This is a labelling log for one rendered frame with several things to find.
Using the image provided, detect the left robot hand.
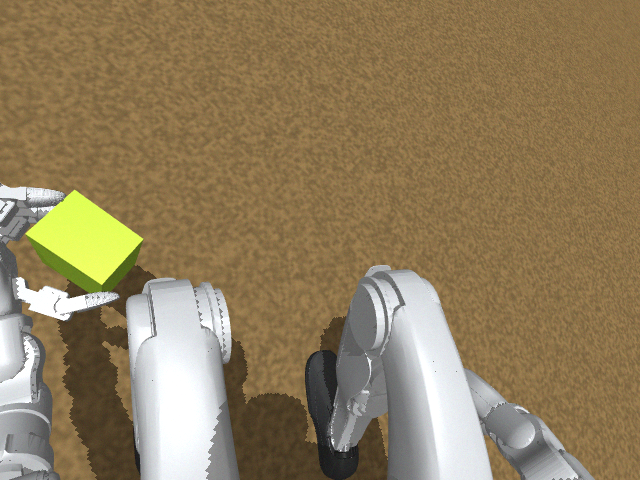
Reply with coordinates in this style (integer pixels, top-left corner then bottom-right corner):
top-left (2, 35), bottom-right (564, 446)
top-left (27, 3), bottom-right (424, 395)
top-left (0, 183), bottom-right (120, 322)

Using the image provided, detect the left robot arm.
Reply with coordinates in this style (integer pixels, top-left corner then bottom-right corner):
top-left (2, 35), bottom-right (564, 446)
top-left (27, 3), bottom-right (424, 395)
top-left (0, 313), bottom-right (60, 480)

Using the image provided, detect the carton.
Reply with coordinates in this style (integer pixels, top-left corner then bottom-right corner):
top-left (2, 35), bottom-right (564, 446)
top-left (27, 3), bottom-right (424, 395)
top-left (25, 190), bottom-right (144, 293)

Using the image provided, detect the right robot arm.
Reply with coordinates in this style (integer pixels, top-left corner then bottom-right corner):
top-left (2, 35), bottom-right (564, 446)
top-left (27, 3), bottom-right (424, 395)
top-left (485, 403), bottom-right (595, 480)

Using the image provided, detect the right robot hand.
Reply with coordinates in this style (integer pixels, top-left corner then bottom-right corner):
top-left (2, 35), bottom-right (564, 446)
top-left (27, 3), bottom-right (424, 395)
top-left (464, 368), bottom-right (508, 436)

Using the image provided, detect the right robot foot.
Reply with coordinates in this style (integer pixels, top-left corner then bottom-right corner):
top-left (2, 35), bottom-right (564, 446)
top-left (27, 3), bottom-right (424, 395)
top-left (305, 350), bottom-right (359, 480)

